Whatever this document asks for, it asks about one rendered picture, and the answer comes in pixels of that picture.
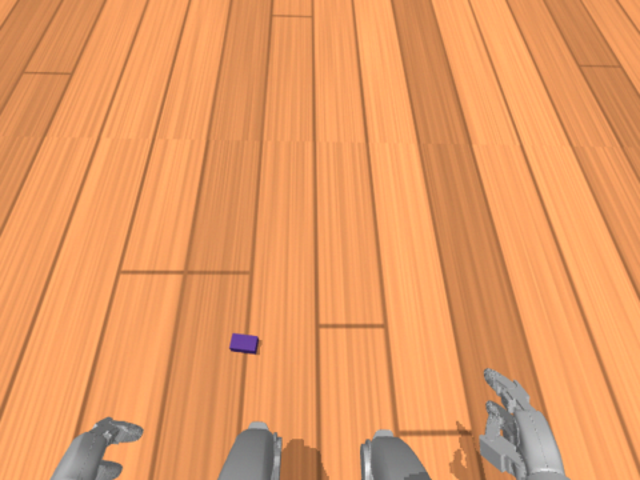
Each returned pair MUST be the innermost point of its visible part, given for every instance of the right robot hand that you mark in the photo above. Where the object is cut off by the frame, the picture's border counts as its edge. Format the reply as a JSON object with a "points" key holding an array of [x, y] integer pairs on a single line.
{"points": [[528, 444]]}

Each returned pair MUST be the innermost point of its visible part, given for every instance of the small box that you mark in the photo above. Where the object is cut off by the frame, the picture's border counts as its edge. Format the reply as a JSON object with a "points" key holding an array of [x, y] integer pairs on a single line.
{"points": [[244, 343]]}

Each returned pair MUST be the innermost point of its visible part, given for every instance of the left robot hand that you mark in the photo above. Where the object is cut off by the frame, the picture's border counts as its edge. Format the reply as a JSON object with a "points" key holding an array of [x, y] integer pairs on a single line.
{"points": [[83, 458]]}

